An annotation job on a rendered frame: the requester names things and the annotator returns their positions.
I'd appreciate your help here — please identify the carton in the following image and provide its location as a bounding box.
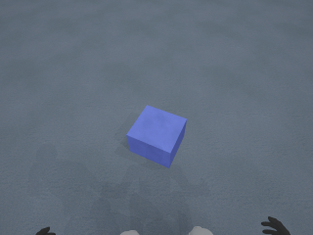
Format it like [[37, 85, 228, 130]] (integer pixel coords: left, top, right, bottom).
[[126, 105, 187, 168]]

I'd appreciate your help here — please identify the right robot hand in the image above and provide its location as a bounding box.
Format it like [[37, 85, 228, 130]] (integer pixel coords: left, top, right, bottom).
[[261, 216, 290, 235]]

